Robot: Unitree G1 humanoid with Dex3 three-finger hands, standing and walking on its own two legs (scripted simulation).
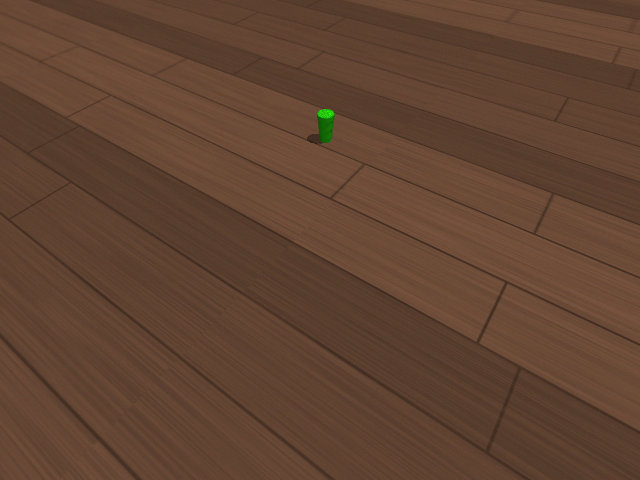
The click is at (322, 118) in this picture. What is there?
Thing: tapered cup
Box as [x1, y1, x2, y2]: [317, 109, 333, 142]
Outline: 322,109 317,113 319,135 321,141 328,142 331,138 333,112 328,109
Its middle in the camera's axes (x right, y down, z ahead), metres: +0.04 -0.61 +2.07
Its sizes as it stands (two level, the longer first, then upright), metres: 0.088 0.088 0.157
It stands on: the floor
